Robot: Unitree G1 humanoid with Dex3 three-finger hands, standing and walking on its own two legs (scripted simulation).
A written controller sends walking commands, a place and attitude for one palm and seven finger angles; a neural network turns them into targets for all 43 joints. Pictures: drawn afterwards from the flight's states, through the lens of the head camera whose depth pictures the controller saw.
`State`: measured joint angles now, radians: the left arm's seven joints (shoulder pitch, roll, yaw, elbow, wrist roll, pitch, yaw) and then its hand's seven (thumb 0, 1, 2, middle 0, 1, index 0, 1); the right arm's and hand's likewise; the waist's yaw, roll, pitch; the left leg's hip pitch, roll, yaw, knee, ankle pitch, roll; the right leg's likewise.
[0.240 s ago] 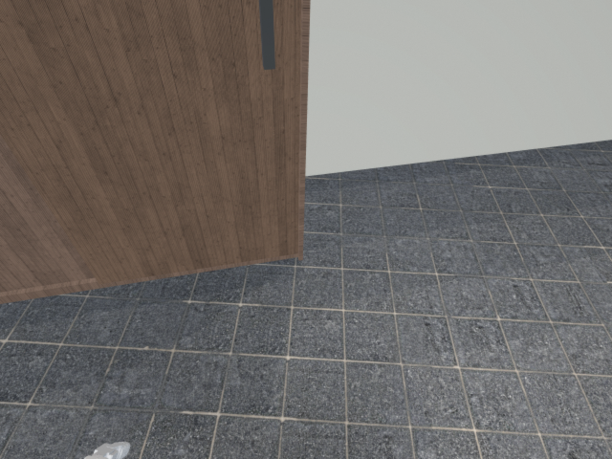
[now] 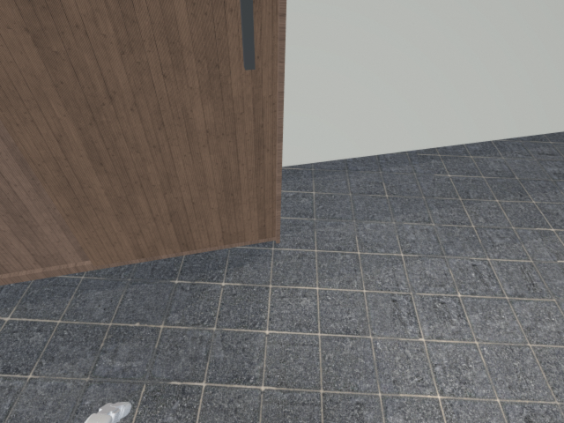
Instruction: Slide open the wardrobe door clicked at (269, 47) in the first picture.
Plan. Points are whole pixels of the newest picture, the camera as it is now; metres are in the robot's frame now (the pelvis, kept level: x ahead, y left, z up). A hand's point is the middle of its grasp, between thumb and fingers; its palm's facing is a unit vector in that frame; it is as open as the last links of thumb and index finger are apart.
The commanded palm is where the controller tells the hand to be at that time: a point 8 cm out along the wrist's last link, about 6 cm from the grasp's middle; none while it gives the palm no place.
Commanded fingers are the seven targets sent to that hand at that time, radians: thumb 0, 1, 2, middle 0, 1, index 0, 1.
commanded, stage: stand and wait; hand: right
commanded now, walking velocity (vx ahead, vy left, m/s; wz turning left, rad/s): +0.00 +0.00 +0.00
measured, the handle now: (245, 5) +0.98 +0.15 +0.23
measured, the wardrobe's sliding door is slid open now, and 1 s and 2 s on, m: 0.00 0.00 0.00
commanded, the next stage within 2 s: look at it before walking up in 0.58 s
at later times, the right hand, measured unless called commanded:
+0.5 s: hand out of the picture +0.06 -0.24 -0.15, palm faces -0.02 +0.94 -0.34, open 7.4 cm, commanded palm none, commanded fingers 0.00 -0.90 -0.90 0.20 0.30 0.20 0.30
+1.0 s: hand out of the picture +0.08 -0.24 -0.15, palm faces -0.02 +0.94 -0.34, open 7.4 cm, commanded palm none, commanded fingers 0.00 -0.90 -0.90 0.20 0.30 0.20 0.30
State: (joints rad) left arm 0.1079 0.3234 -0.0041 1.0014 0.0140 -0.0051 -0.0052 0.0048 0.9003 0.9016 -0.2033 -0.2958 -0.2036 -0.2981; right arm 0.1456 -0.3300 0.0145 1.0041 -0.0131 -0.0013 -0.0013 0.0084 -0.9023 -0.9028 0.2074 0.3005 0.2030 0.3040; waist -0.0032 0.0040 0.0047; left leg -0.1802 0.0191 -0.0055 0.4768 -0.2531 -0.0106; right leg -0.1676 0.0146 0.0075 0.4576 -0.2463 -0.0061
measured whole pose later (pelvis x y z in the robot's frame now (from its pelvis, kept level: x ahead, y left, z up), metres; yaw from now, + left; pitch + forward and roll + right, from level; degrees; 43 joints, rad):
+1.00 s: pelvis +0.00 +0.01 +0.01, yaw +0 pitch -2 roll +0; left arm 0.11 0.34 0.00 1.10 0.01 -0.01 0.00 0.00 0.90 0.90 -0.20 -0.30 -0.20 -0.30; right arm 0.13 -0.34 0.00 1.08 -0.01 -0.01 0.00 0.01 -0.90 -0.90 0.21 0.30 0.20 0.30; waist 0.00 0.01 0.03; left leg -0.16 0.00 0.00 0.39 -0.21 0.00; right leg -0.15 0.00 0.02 0.38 -0.21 0.01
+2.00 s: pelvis -0.02 +0.00 -0.01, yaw +10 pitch +0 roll -1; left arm 0.26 0.20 0.05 1.03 0.01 0.02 0.02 0.00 0.90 0.90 -0.20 -0.30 -0.20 -0.30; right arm 0.21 -0.21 -0.04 0.95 -0.02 0.06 0.00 0.01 -0.90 -0.90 0.21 0.30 0.20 0.30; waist 0.02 0.02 0.06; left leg -0.41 -0.03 -0.05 0.81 -0.39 -0.01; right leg -0.28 -0.07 -0.15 0.61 -0.33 0.00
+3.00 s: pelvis +0.23 +0.08 -0.02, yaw +17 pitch +0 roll +0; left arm 0.56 0.06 0.02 1.22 0.02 -0.04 0.03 0.00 0.90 0.90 -0.20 -0.30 -0.20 -0.30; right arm 0.10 -0.15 -0.06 1.02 -0.03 -0.05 0.02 0.01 -0.91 -0.90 0.20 0.30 0.20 0.30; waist 0.07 -0.01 0.08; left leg -0.44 0.03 0.16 0.62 -0.16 0.07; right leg 0.02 -0.10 -0.16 0.61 -0.51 0.02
